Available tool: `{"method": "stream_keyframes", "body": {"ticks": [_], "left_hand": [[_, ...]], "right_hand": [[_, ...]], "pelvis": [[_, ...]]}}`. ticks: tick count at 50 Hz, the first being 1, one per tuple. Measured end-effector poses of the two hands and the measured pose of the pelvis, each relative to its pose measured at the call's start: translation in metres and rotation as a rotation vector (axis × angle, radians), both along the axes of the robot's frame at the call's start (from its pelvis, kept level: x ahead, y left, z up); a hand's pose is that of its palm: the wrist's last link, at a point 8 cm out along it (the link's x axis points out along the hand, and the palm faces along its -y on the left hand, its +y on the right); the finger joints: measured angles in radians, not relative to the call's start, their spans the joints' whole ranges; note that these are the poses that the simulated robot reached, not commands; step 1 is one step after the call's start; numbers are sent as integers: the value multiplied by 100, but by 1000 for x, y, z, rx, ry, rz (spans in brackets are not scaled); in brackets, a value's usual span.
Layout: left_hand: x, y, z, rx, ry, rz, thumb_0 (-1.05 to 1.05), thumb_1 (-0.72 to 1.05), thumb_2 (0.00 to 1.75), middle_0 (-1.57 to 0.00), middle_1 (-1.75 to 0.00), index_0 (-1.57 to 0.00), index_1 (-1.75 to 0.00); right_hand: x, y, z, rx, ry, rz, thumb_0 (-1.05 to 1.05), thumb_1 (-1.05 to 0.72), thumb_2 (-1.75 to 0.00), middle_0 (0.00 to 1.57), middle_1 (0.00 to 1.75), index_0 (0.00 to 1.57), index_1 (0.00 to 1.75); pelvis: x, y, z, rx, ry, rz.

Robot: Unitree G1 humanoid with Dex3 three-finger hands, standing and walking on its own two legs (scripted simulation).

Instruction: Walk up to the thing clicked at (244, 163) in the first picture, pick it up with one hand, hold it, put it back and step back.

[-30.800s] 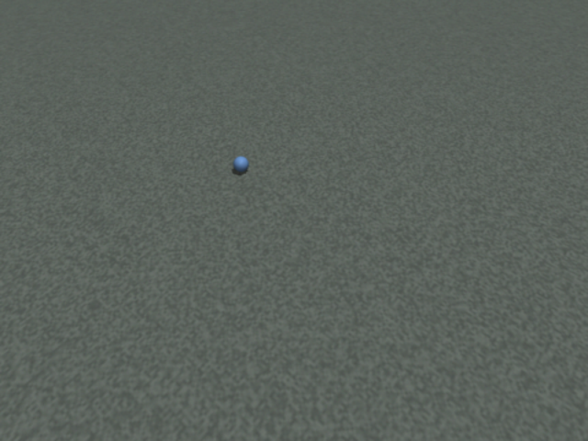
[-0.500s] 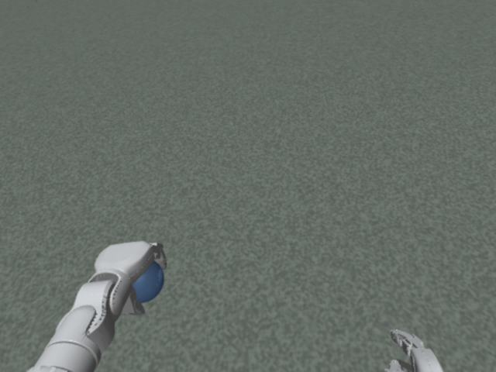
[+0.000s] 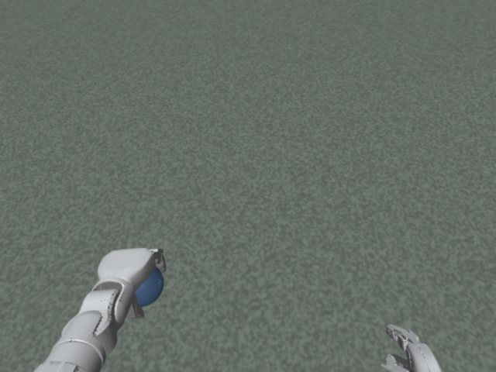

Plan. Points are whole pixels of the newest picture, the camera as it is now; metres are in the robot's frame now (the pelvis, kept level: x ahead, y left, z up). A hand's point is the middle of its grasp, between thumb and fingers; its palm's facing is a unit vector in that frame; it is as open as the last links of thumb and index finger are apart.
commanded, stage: crouch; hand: left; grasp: from above
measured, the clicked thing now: (141, 284) +0.31 +0.21 -0.08
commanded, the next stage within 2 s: lower in 1.70 s
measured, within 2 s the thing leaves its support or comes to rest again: neither
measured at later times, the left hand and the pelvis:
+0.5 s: hand (167, 300) +0.36 +0.22 -0.32, palm faces -0.43 +0.04 -0.90, open 9.9 cm; pelvis -0.05 +0.01 -0.20, yaw -1 degrees
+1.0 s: hand (180, 313) +0.38 +0.23 -0.50, palm faces -0.45 +0.00 -0.89, open 9.9 cm; pelvis -0.06 +0.00 -0.33, yaw -3 degrees
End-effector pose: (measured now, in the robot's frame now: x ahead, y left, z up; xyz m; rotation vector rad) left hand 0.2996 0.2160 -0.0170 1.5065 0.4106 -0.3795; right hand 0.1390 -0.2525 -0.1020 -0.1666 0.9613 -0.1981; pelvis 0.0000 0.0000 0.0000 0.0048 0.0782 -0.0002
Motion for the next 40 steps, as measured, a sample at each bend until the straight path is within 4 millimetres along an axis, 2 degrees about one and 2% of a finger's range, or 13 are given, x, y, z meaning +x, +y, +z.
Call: {"method": "stream_keyframes", "body": {"ticks": [5,13,20,25,32,40], "left_hand": [[8,3,-46,38,-27,-20,-2,3,57,-72,-81,-61,-72],[37,6,-131,83,-76,-38,-2,3,56,-72,-80,-61,-72],[55,6,-202,81,-76,-4,-2,3,56,-72,-79,-62,-72],[63,5,-249,78,-57,5,-2,3,56,-73,-79,-62,-71],[69,5,-315,60,-17,-1,-2,3,55,-73,-78,-63,-71],[74,7,-376,38,-31,-17,-3,1,58,-74,-78,-63,-71]], "right_hand": [[-19,-11,-26,-46,65,9,1,-91,-90,20,30,20,30],[-72,-26,-98,-110,191,-35,1,-92,-90,20,30,20,29],[-128,-18,-168,-108,318,-83,1,-92,-90,20,29,20,29],[-153,-5,-212,-86,377,-100,1,-91,-90,20,29,20,29],[-160,2,-263,-70,394,-78,1,-91,-90,20,29,20,29],[-140,-7,-306,-94,380,-3,1,-91,-90,21,29,20,29]], "pelvis": [[-10,1,-26,-11,106,10],[-29,7,-97,-35,288,13],[-44,13,-158,-47,409,7],[-51,15,-197,-51,463,3],[-58,14,-246,-60,525,2],[-60,10,-293,-73,571,1]]}}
